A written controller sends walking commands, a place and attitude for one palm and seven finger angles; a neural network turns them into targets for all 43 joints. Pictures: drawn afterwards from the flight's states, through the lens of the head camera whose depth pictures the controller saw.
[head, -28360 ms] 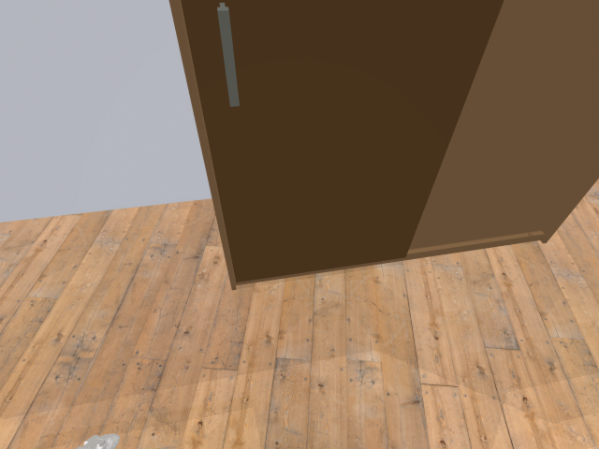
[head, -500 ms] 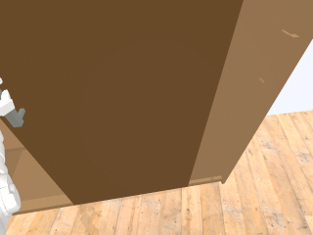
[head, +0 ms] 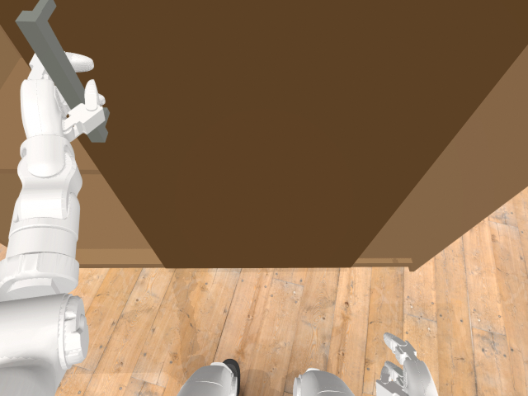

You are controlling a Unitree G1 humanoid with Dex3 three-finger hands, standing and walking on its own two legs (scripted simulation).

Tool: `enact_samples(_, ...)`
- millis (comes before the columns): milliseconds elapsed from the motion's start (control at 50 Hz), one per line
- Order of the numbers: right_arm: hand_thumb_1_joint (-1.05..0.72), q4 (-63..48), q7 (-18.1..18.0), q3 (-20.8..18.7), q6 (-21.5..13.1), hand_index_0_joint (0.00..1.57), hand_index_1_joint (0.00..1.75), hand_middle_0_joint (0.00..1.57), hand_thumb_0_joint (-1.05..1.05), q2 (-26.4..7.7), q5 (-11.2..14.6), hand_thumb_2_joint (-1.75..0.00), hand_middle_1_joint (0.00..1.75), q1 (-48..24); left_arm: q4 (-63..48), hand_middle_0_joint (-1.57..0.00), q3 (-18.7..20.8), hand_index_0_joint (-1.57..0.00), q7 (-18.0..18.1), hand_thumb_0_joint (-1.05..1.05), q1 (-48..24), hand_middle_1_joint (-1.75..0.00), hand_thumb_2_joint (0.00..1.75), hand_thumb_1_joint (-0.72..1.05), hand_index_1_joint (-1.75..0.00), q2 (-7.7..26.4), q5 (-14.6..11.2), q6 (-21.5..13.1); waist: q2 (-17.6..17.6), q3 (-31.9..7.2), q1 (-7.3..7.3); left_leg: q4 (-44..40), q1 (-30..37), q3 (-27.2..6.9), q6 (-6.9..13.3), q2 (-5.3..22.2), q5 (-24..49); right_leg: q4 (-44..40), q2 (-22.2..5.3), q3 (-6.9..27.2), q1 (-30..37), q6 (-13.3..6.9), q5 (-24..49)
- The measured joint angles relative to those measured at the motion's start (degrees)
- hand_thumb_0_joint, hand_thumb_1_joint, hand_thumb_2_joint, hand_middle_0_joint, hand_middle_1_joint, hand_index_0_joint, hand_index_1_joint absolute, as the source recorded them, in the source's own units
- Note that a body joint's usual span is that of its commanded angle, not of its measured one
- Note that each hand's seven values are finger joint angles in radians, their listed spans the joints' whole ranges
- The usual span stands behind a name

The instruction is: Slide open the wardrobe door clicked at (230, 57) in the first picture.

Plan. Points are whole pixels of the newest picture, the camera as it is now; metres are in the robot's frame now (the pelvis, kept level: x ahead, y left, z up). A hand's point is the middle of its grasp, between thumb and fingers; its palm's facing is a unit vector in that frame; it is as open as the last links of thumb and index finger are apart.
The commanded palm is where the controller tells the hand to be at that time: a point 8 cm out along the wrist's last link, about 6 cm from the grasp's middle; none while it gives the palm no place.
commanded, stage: stop walking and hold the door there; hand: left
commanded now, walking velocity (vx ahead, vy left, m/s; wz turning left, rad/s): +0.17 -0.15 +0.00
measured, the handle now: (75, 78) +0.48 +0.31 +0.16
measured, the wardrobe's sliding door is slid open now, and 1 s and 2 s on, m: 0.43 0.43 0.43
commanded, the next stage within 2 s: loosen the grip on the handle in 0.66 s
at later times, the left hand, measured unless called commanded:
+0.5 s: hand (98, 109) +0.44 +0.27 +0.14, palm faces +0.39 -0.90 -0.20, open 5.6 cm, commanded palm +0.41 +0.30 +0.13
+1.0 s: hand (86, 108) +0.44 +0.29 +0.15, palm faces +0.37 -0.89 -0.25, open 8.3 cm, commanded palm +0.40 +0.31 +0.14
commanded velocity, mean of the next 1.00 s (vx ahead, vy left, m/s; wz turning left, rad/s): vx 0.03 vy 0.00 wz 0.00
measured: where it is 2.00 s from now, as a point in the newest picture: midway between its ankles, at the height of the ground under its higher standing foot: outside the picture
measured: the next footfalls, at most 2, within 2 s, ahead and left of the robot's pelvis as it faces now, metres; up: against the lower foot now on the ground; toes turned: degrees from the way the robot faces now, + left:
right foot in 0.16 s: -0.02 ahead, -0.10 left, +0.00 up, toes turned -3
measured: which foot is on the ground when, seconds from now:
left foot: down 0.00-1.00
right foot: up 0.00-0.14, down 0.16-1.00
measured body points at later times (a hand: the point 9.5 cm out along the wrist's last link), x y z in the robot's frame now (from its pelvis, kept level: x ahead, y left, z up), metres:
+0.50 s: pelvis +0.00 +0.00 +0.00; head +0.04 +0.00 +0.45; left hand +0.42 +0.32 +0.16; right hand +0.10 -0.29 -0.10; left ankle +0.08 +0.10 -0.73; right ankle -0.06 -0.10 -0.73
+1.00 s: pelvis -0.02 +0.00 -0.01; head +0.01 +0.01 +0.44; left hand +0.41 +0.33 +0.16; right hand +0.08 -0.28 -0.10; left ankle +0.08 +0.10 -0.73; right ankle -0.06 -0.10 -0.73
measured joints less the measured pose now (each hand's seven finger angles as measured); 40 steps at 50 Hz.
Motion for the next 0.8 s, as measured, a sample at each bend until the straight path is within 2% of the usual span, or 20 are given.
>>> enact_samples(60,-0.90,-0.29,0.16,1.36,-0.52,0.20,0.30,0.21,0.01,1.00,-0.38,-0.89,0.30,-0.17,-1.27,-0.45,-0.45,-0.27,-0.23,-0.11,-0.61,-1.40,0.79,0.74,-1.40,0.03,-0.07,0.85,-0.34,0.05,0.13,-0.39,-1.06,0.17,0.01,-0.01,0.69,-7.17,0.95,-0.01,3.00,-0.56,0.42)
enact_samples(140,-0.90,-0.73,0.29,1.82,-0.59,0.20,0.30,0.21,0.01,0.60,-0.77,-0.89,0.30,-0.25,-0.42,-0.46,0.40,-0.28,-0.24,-0.11,-1.71,-1.40,0.78,0.74,-1.40,0.82,-0.30,1.64,0.64,0.22,0.03,0.42,-2.94,0.48,-0.22,0.47,1.03,-19.97,1.19,0.42,9.02,-1.60,2.76)
enact_samples(200,-0.90,-0.35,0.23,1.27,0.01,0.20,0.30,0.21,0.01,-1.11,-0.85,-0.89,0.30,-0.57,1.63,-0.46,1.81,-0.28,-0.26,-0.12,-2.51,-1.40,0.77,0.73,-1.40,1.20,-0.47,1.73,3.65,1.46,-0.94,1.31,-3.46,-0.75,-0.70,1.96,1.07,-25.80,2.84,-0.76,11.65,-3.83,8.87)
enact_samples(260,-0.90,0.55,-0.05,0.63,0.89,0.20,0.30,0.21,0.01,-2.72,-0.19,-0.89,0.30,0.90,4.13,-0.46,2.19,-0.30,-0.69,-0.11,-2.80,-1.40,0.77,0.73,-1.40,1.38,-0.25,1.80,4.08,0.71,-1.42,1.38,-3.07,-1.09,-1.05,2.20,1.05,-26.11,3.19,-1.00,12.29,-4.48,8.53)
enact_samples(380,-0.90,2.14,-1.28,-0.97,2.46,0.20,0.30,0.21,0.01,-5.73,0.44,-0.89,0.30,4.24,8.61,-0.46,2.03,-0.33,-1.06,-0.09,-1.84,-1.40,0.79,0.73,-1.40,1.28,-0.10,0.90,1.62,-2.59,-2.37,2.74,-1.00,-0.34,-0.83,1.26,-1.01,-23.59,2.02,-0.46,13.82,-3.94,5.74)
enact_samples(460,-0.90,2.05,-2.02,-2.05,2.64,0.20,0.30,0.20,0.01,-7.18,0.26,-0.89,0.30,5.14,10.32,-0.46,1.99,-0.32,-0.91,-0.09,-0.30,-1.40,0.79,0.73,-1.40,1.57,-0.31,0.44,1.93,-4.89,-3.10,3.27,-1.00,-0.24,-0.67,1.66,-1.83,-24.43,2.40,-0.24,14.35,-3.84,5.79)
enact_samples(520,-0.90,1.92,-2.31,-2.24,2.63,0.20,0.30,0.20,0.01,-7.29,0.22,-0.90,0.30,5.57,11.00,-0.46,1.98,-0.33,-0.91,-0.09,0.52,-1.40,0.79,0.73,-1.40,1.84,-0.23,-0.07,2.06,-5.92,-3.33,2.92,-0.93,-0.25,-0.91,1.95,-1.79,-25.65,2.71,-0.15,14.74,-4.02,6.35)
enact_samples(760,-0.90,1.20,-2.00,-0.80,3.11,0.20,0.30,0.20,0.01,-4.88,0.42,-0.89,0.30,5.36,9.45,-0.46,1.40,-0.30,-0.32,-0.09,2.37,-1.40,0.78,0.74,-1.40,1.68,-1.09,0.64,2.40,-6.77,-2.62,2.51,-0.59,0.70,-0.90,2.30,-1.96,-26.15,2.84,0.85,14.75,-3.81,6.61)
enact_samples(800,-0.90,1.66,-0.25,-1.79,1.88,0.20,0.30,0.20,0.01,-3.95,-0.69,-0.89,0.30,5.24,14.08,-0.46,5.19,-0.31,-3.77,-0.09,-1.26,-1.40,0.78,0.69,-1.40,1.78,2.91,0.21,1.81,-7.14,-2.10,2.17,-1.22,1.09,-0.73,2.25,-1.64,-25.54,2.71,1.17,13.51,-3.87,6.69)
